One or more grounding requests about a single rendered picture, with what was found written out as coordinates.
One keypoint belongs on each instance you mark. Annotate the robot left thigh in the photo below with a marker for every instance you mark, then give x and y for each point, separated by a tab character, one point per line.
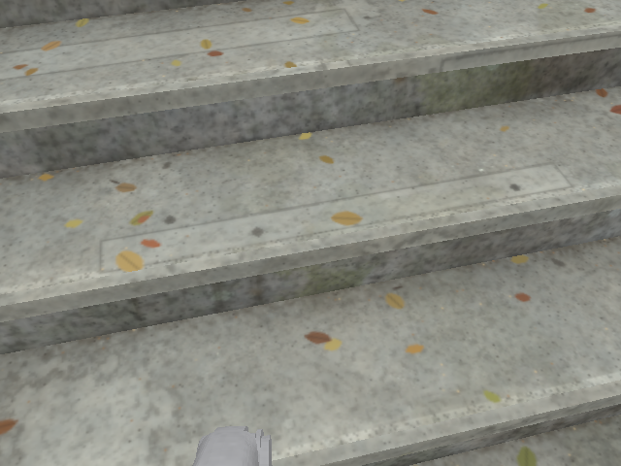
235	446

